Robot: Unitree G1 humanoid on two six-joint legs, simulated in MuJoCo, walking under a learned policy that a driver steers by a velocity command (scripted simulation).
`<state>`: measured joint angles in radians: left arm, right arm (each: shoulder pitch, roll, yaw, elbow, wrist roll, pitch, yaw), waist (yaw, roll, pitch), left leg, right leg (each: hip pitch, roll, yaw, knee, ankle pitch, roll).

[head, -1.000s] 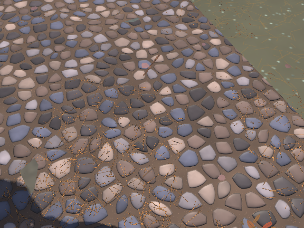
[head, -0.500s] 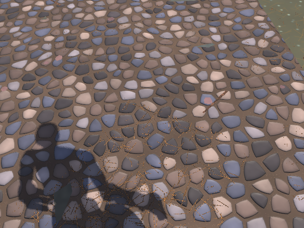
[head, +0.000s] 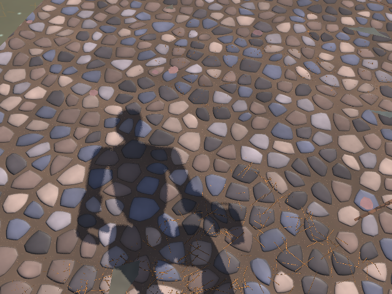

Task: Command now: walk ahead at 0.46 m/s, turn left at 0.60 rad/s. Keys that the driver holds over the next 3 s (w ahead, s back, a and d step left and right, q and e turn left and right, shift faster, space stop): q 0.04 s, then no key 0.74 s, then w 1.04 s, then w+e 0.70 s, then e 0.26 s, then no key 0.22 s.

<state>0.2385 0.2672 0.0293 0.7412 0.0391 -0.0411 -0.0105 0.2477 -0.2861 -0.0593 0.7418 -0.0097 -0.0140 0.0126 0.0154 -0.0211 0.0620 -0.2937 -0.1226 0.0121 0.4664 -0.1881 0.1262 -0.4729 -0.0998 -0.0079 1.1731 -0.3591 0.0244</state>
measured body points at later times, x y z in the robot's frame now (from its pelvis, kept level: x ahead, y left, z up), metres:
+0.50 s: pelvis +0.18 -0.03 +0.00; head +0.22 -0.04 +0.45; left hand +0.27 +0.23 -0.11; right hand +0.29 -0.28 -0.14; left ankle +0.10 +0.07 -0.68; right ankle +0.27 -0.10 -0.74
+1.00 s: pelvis +0.24 -0.01 +0.01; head +0.24 -0.02 +0.46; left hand +0.26 +0.25 -0.13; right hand +0.27 -0.27 -0.14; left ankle +0.17 +0.10 -0.73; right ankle +0.27 -0.10 -0.72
